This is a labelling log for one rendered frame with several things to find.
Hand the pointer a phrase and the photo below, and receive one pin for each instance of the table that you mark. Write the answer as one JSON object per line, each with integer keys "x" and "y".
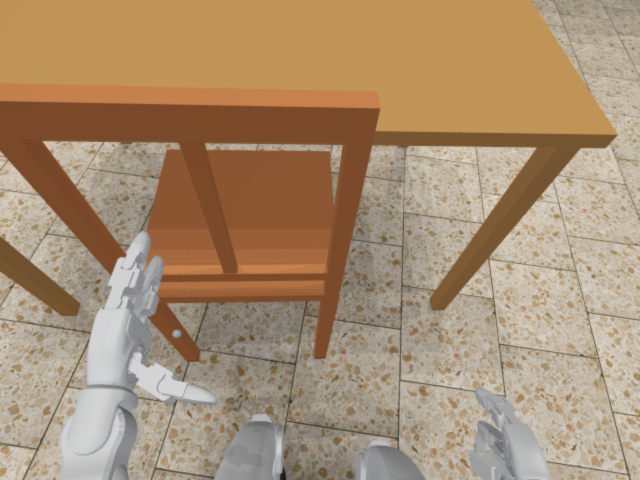
{"x": 466, "y": 73}

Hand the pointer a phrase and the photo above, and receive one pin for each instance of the right robot thigh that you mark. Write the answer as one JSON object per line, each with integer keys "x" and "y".
{"x": 385, "y": 463}

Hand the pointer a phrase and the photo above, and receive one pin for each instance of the right robot shin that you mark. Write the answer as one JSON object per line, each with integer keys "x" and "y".
{"x": 378, "y": 442}

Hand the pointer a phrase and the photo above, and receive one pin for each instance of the right robot hand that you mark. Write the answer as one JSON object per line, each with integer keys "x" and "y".
{"x": 517, "y": 454}

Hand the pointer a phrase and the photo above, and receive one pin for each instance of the chair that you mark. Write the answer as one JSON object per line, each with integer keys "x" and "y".
{"x": 229, "y": 225}

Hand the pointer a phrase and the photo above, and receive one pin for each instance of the left robot hand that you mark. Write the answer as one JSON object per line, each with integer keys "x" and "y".
{"x": 121, "y": 325}

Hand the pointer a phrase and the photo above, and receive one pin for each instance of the robot left forearm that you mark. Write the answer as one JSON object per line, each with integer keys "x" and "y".
{"x": 96, "y": 440}

